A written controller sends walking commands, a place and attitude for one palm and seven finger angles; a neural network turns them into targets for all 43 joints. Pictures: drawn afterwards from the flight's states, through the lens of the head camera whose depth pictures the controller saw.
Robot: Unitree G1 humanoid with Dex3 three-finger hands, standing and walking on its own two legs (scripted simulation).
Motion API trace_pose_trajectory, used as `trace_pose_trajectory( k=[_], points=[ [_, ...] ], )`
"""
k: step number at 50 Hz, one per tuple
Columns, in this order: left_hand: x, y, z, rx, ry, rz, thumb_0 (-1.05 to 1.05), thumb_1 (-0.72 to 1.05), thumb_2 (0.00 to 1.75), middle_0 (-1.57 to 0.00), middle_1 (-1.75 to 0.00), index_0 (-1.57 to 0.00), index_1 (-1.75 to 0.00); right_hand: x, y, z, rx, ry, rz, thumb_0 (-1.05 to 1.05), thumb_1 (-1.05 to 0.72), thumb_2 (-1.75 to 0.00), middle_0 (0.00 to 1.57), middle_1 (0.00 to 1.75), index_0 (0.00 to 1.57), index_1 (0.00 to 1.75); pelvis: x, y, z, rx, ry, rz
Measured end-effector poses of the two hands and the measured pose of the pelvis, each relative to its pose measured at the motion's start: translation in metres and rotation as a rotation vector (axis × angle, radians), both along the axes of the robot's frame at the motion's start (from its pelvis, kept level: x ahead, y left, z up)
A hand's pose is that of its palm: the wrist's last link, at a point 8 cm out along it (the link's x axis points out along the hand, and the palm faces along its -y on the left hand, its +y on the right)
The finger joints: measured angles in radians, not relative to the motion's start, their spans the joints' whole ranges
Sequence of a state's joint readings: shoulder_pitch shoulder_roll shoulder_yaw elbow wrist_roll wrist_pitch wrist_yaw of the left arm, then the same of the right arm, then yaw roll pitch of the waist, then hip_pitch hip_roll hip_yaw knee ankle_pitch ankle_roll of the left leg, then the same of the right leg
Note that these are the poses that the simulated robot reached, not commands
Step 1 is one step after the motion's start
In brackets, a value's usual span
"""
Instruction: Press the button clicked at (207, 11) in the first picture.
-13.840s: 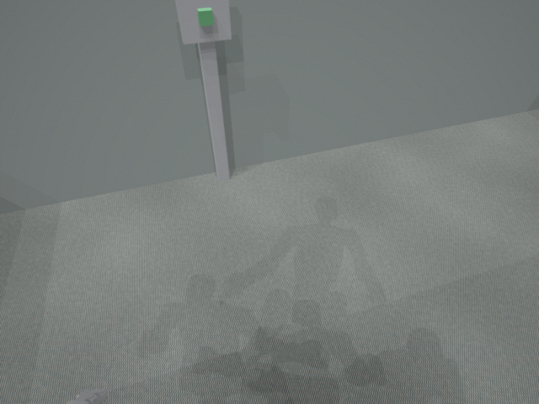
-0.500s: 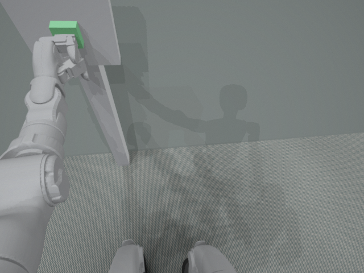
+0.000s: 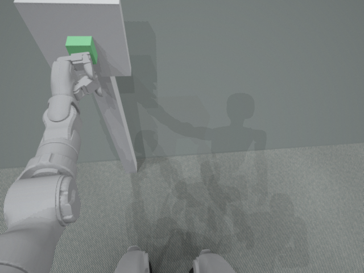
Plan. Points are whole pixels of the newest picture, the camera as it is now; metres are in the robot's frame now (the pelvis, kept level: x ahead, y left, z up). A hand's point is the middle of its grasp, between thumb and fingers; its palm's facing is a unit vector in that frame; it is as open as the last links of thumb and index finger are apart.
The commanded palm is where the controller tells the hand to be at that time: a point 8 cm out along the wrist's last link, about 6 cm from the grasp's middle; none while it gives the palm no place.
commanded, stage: pull the fist back off the button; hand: left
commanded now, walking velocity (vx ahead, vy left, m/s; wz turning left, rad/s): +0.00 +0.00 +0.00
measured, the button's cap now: (82, 49) +0.57 +0.18 +0.13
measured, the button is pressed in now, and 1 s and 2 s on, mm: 0 0 0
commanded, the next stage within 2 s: draw the hand back to the body in 0.60 s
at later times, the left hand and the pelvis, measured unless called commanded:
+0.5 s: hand (95, 110) +0.43 +0.14 +0.09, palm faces +0.03 -1.00 -0.01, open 3.1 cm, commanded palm +0.40 +0.20 +0.10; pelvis +0.03 -0.01 +0.02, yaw +0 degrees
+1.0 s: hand (81, 124) +0.38 +0.15 +0.13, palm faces +0.03 -1.00 -0.02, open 3.1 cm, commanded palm +0.33 +0.21 +0.13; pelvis +0.02 -0.02 +0.03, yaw +0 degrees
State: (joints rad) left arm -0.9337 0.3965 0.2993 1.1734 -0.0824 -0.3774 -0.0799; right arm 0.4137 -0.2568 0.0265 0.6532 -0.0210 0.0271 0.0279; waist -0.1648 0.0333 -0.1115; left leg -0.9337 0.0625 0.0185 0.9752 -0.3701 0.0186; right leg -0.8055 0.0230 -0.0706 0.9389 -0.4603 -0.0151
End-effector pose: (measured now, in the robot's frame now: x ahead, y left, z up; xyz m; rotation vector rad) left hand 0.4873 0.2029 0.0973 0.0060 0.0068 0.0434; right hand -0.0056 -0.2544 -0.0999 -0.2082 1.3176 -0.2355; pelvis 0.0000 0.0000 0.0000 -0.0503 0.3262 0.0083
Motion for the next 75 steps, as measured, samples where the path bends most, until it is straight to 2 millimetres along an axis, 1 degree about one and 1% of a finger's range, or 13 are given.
trace_pose_trajectory(
  k=[10,17,25,32,38,43,47,50,54,61,66,70,75],
  points=[
    [-0.021,-0.006,-0.006,-0.01,-0.015,-0.013,0.02,0.9,0.89,-1.3,-1.5,-1.32,-1.5,0.05,-0.001,0.003,0.025,-0.097,0.004,0.0,-0.91,-0.9,0.2,0.3,0.2,0.3,0.017,-0.001,0.008,0.016,-0.037,-0.017],
    [-0.049,-0.006,-0.007,0.0,-0.019,-0.012,0.02,0.9,0.9,-1.3,-1.5,-1.31,-1.5,0.086,-0.002,0.006,0.049,-0.174,0.028,0.01,-0.91,-0.9,0.2,0.3,0.2,0.3,0.025,-0.005,0.013,0.025,-0.07,-0.015],
    [-0.078,-0.005,-0.004,0.005,-0.03,-0.009,0.02,0.9,0.9,-1.3,-1.5,-1.31,-1.5,0.121,-0.006,0.012,0.048,-0.264,0.073,0.01,-0.91,-0.9,0.2,0.3,0.2,0.3,0.026,-0.012,0.016,0.033,-0.103,-0.001],
    [-0.089,-0.007,-0.003,0.005,-0.025,-0.013,0.02,0.9,0.9,-1.31,-1.5,-1.31,-1.5,0.134,-0.011,0.015,0.037,-0.308,0.104,0.01,-0.91,-0.9,0.2,0.3,0.2,0.3,0.021,-0.017,0.017,0.037,-0.121,0.013],
    [-0.086,-0.012,0.0,0.008,-0.027,-0.022,0.02,0.9,0.9,-1.31,-1.5,-1.31,-1.5,0.126,-0.015,0.013,0.032,-0.304,0.103,0.01,-0.91,-0.9,0.2,0.3,0.2,0.3,0.015,-0.021,0.015,0.039,-0.123,0.015],
    [-0.095,-0.009,0.013,0.014,-0.051,-0.021,0.02,0.9,0.9,-1.3,-1.5,-1.3,-1.49,0.114,-0.017,0.015,0.043,-0.302,0.063,0.01,-0.91,-0.9,0.2,0.3,0.2,0.3,0.017,-0.022,0.02,0.045,-0.14,-0.004],
    [-0.115,-0.002,0.023,0.015,-0.061,-0.02,0.02,0.9,0.89,-1.3,-1.5,-1.3,-1.49,0.111,-0.016,0.02,0.056,-0.314,0.047,0.01,-0.91,-0.9,0.2,0.3,0.2,0.3,0.02,-0.022,0.027,0.05,-0.167,-0.011],
    [-0.133,0.005,0.03,0.017,-0.057,-0.015,0.02,0.9,0.89,-1.3,-1.5,-1.3,-1.49,0.117,-0.014,0.025,0.059,-0.34,0.051,0.01,-0.91,-0.9,0.2,0.3,0.2,0.3,0.022,-0.022,0.031,0.05,-0.188,-0.008],
    [-0.156,0.012,0.038,0.018,-0.065,-0.008,0.02,0.9,0.9,-1.3,-1.5,-1.3,-1.5,0.136,-0.012,0.034,0.055,-0.401,0.077,0.01,-0.91,-0.9,0.2,0.3,0.2,0.3,0.022,-0.02,0.035,0.051,-0.216,-0.001],
    [-0.19,0.018,0.054,0.02,-0.079,-0.015,0.02,0.9,0.9,-1.31,-1.5,-1.31,-1.5,0.184,0.001,0.057,0.058,-0.565,0.151,0.01,-0.91,-0.9,0.2,0.3,0.2,0.3,0.021,-0.018,0.04,0.053,-0.26,0.014],
    [-0.211,0.023,0.07,0.172,-0.061,0.086,0.02,0.9,0.9,-1.31,-1.5,-1.31,-1.5,0.213,0.015,0.08,0.047,-0.642,0.193,0.01,-0.91,-0.9,0.2,0.3,0.2,0.3,0.022,-0.017,0.051,0.056,-0.306,0.009],
    [-0.226,0.03,0.078,0.223,-0.047,0.16,0.02,0.89,0.89,-1.31,-1.5,-1.31,-1.49,0.228,0.026,0.092,0.048,-0.66,0.224,0.01,-0.91,-0.9,0.2,0.3,0.2,0.3,0.026,-0.015,0.058,0.057,-0.335,0.01],
    [-0.244,0.041,0.09,0.262,-0.045,0.228,0.02,0.89,0.89,-1.31,-1.5,-1.31,-1.49,0.236,0.035,0.097,0.057,-0.655,0.253,0.01,-0.91,-0.9,0.2,0.3,0.2,0.3,0.032,-0.013,0.064,0.057,-0.364,0.008]
  ],
)
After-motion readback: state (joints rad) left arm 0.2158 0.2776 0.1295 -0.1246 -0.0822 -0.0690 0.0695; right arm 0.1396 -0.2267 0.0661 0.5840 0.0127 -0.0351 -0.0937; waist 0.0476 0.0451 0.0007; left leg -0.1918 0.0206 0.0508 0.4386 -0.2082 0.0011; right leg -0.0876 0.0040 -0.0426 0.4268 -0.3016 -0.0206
